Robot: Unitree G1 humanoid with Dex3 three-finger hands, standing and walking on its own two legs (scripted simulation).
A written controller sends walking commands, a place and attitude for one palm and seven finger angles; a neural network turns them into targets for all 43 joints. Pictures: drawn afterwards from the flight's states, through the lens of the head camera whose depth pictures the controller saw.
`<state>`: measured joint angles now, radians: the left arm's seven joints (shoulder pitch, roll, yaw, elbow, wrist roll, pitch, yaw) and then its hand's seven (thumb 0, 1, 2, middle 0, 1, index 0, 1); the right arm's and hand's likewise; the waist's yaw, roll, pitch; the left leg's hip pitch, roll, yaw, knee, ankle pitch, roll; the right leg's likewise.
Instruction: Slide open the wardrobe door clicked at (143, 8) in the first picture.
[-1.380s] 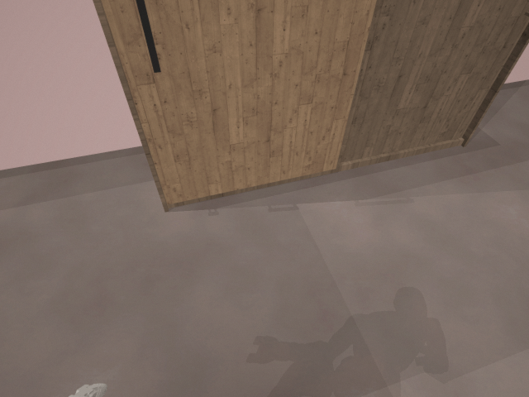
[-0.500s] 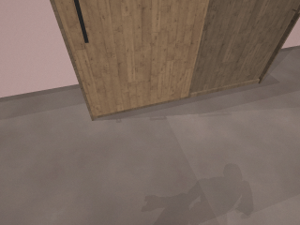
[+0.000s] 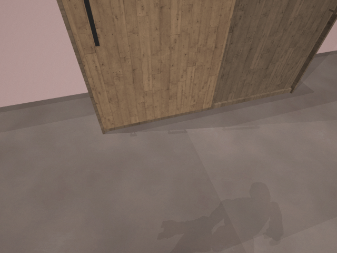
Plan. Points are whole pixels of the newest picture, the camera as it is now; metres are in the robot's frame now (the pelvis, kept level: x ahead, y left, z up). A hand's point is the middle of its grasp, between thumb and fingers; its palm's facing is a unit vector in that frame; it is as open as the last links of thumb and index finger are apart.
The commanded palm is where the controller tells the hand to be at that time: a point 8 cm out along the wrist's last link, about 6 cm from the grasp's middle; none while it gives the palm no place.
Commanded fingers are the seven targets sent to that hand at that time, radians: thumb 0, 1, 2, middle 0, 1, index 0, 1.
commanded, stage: look at it before walking up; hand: left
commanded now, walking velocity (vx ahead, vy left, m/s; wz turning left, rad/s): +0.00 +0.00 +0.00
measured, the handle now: (90, 16) +1.07 +0.44 +0.10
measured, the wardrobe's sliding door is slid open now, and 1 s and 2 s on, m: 0.00 0.00 0.00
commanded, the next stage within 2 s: walk to a spot facing it in 0.06 s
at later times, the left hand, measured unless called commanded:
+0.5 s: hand out of the picture +0.02 +0.22 -0.20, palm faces +0.04 -0.99 -0.16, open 7.4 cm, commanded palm none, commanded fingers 0.00 0.90 0.90 -0.20 -0.30 -0.20 -0.30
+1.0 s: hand (125, 179) +0.38 +0.18 -0.19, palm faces +0.01 -0.99 -0.17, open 7.4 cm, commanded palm none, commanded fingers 0.00 0.90 0.90 -0.20 -0.30 -0.20 -0.30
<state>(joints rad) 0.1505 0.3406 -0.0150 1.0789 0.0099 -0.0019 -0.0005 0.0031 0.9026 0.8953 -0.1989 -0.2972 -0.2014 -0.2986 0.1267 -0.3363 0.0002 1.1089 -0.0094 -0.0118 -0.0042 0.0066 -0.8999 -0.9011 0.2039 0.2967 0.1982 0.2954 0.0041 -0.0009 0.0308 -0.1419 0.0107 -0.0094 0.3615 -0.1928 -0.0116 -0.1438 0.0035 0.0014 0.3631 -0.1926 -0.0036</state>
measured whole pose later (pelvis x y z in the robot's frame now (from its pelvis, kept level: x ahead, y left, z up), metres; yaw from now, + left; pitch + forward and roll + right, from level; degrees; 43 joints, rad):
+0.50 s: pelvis +0.06 +0.04 -0.02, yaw +0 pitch -1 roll -1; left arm 0.38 0.22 0.01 1.10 0.02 0.02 -0.01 0.00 0.90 0.90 -0.20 -0.30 -0.20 -0.30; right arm 0.34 -0.20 -0.01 1.11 -0.03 -0.03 0.00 0.01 -0.90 -0.90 0.20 0.30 0.20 0.29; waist 0.01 -0.04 -0.04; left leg -0.17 0.00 0.07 0.56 -0.36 0.04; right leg -0.19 -0.03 -0.01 0.66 -0.43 -0.01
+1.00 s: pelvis +0.27 +0.01 -0.03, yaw +1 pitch -3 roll -2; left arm 0.12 0.16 0.05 0.99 0.02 -0.07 0.00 0.00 0.91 0.90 -0.19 -0.30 -0.20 -0.30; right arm 0.45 -0.11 -0.04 1.19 -0.01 -0.04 -0.02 0.01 -0.90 -0.90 0.20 0.30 0.20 0.29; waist -0.04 0.02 0.09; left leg -0.25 0.05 0.01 1.24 -0.44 0.05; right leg -0.37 0.00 -0.17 0.64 -0.22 -0.07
